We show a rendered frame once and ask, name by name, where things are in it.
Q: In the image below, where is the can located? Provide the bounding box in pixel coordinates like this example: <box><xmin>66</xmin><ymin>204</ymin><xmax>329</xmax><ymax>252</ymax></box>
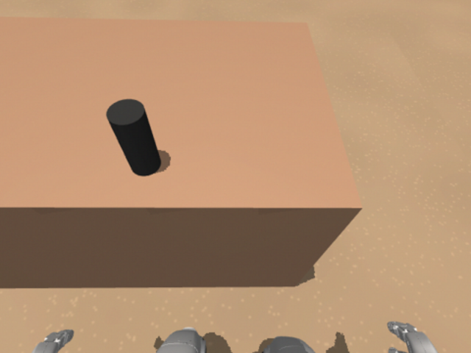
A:
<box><xmin>106</xmin><ymin>99</ymin><xmax>161</xmax><ymax>176</ymax></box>

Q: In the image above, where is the left robot hand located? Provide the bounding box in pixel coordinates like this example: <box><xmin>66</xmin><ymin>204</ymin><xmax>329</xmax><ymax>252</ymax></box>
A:
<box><xmin>32</xmin><ymin>329</ymin><xmax>74</xmax><ymax>353</ymax></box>

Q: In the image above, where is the right robot hand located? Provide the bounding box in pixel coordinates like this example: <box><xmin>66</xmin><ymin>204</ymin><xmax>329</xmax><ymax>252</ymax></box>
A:
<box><xmin>387</xmin><ymin>321</ymin><xmax>438</xmax><ymax>353</ymax></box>

